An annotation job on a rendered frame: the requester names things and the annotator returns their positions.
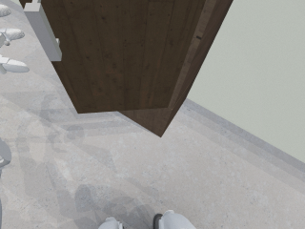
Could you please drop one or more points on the robot right thigh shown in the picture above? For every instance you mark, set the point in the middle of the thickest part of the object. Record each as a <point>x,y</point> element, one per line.
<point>174,221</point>

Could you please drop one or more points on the robot left hand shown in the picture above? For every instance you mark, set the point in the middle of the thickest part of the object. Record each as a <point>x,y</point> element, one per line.
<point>6,64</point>

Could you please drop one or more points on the cupboard door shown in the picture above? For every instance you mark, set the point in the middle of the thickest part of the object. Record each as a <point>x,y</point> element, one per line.
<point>121,55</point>

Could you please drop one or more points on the right robot foot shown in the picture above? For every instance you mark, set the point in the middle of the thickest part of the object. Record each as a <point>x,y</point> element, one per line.
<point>156,221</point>

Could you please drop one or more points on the handle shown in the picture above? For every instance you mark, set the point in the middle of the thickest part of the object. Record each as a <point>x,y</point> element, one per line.
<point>42,28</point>

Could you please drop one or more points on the robot left upper arm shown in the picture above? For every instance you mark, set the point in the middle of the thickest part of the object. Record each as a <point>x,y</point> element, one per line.
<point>5,158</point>

